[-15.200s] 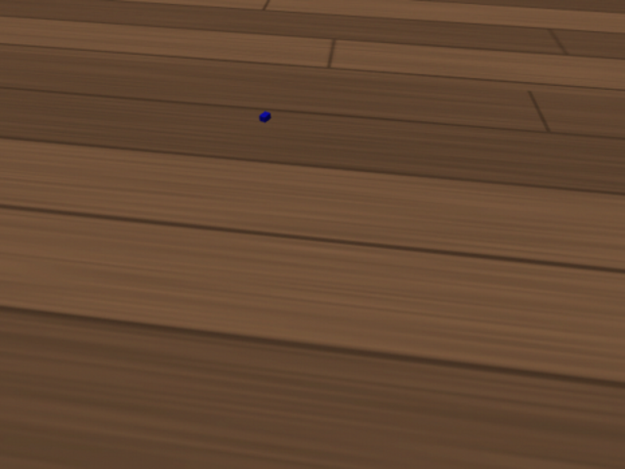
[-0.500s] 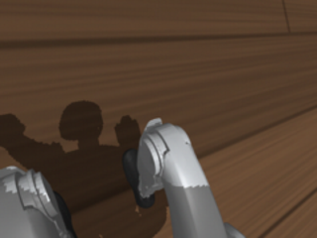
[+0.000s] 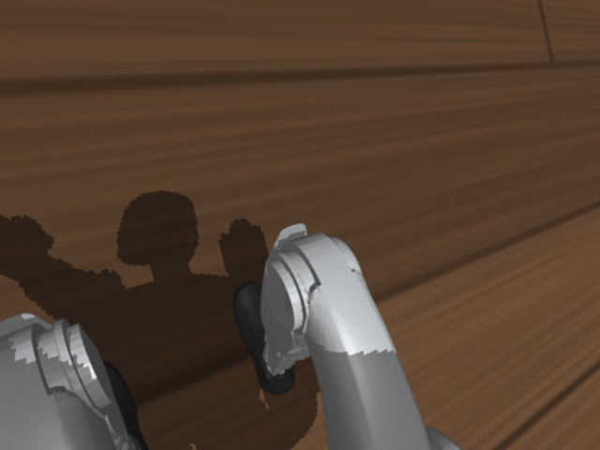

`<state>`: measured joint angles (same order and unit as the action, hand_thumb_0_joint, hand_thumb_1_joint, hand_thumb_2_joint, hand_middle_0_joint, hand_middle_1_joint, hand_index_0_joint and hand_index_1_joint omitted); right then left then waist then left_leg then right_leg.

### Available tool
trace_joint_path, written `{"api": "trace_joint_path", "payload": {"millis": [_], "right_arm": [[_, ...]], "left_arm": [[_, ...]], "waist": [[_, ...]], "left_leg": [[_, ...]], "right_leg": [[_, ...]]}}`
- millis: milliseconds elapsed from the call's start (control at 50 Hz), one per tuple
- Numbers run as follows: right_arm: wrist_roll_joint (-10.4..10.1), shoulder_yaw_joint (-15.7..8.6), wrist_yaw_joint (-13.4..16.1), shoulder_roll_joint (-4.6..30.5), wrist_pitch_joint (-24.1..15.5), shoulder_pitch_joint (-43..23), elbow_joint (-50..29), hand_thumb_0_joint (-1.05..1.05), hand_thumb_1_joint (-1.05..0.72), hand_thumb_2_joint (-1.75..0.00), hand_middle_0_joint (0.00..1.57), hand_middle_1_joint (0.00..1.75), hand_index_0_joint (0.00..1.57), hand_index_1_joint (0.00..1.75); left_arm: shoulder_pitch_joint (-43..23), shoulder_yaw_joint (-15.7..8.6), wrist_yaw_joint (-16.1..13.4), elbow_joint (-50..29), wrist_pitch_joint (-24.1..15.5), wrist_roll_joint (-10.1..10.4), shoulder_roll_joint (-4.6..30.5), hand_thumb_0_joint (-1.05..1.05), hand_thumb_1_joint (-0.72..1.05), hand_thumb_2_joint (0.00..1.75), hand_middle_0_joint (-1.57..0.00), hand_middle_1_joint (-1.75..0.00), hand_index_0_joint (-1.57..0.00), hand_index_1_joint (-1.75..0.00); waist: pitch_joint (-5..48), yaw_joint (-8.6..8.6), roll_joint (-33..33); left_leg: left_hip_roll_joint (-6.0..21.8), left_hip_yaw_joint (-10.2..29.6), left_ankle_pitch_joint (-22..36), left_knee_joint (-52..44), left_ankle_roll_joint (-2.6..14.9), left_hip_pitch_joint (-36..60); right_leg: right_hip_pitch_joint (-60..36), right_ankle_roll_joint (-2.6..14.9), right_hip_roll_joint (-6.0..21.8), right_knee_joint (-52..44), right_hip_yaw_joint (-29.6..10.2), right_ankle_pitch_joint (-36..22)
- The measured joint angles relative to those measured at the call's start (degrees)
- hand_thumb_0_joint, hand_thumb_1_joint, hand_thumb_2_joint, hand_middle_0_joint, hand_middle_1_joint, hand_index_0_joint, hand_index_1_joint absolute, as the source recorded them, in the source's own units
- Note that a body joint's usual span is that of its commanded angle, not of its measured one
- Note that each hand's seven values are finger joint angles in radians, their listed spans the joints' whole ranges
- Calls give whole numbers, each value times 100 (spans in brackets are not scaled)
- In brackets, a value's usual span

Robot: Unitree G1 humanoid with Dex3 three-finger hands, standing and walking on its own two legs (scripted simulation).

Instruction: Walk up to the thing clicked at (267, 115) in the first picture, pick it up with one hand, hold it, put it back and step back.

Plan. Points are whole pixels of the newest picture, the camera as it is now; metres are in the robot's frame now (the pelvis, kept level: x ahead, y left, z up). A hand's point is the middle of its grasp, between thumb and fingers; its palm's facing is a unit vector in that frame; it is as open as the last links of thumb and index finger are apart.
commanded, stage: rise first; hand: left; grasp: from above
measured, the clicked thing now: out of the picture +0.48 +0.37 -0.31
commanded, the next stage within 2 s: approach in 0.54 s
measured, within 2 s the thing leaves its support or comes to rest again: neither
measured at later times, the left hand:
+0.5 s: hand out of the picture +0.44 +0.40 -0.21, palm faces -0.10 -0.42 -0.90, open 13.5 cm
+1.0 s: hand out of the picture +0.48 +0.37 -0.20, palm faces -0.09 -0.43 -0.90, open 13.5 cm
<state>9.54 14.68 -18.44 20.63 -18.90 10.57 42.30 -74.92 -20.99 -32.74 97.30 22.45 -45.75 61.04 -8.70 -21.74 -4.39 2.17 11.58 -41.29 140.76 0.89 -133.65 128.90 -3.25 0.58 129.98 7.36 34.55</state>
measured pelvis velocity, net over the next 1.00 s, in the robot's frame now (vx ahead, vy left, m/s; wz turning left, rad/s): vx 0.00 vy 0.00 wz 0.00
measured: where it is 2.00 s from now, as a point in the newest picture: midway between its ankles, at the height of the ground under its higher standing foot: (202, 397)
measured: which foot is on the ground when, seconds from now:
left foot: down 0.00-1.00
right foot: down 0.00-1.00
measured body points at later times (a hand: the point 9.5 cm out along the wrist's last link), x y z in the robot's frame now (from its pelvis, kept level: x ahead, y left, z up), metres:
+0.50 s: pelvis +0.00 +0.00 +0.00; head +0.29 +0.10 +0.32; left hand +0.45 +0.41 -0.15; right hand +0.02 -0.25 -0.06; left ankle +0.06 +0.12 -0.29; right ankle +0.13 -0.13 -0.29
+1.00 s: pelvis +0.00 +0.00 +0.00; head +0.30 +0.10 +0.32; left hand +0.48 +0.39 -0.15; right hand -0.01 -0.25 -0.05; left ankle +0.06 +0.12 -0.29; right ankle +0.13 -0.13 -0.29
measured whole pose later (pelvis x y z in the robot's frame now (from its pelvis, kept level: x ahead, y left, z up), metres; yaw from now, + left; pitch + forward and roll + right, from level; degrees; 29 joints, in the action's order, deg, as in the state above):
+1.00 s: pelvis +0.00 +0.00 +0.00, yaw +0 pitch +33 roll -13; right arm 10.3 15.0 -18.7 20.9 -19.6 10.6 44.1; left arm -80.6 -17.3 -34.7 100.1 22.6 -45.9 59.9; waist -9.2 -24.2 -4.7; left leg 1.9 11.6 -41.1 140.2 0.7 -133.5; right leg 128.7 -3.1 0.8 129.6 7.4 34.6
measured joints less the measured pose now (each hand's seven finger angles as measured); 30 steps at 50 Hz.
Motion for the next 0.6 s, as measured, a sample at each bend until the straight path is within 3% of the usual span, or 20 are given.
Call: {"api": "trace_joint_path", "payload": {"millis": [600], "right_arm": [[23,-47,-34,-3,-78,-58,47,0,-92,-90,20,30,19,29]], "left_arm": [[48,18,-53,35,-60,2,-95,0,-41,87,-21,-95,-21,-94]], "waist": [[9,12,28]], "left_leg": [[-8,-23,9,-18,-1,7]], "right_leg": [[2,1,3,0,-20,2]]}}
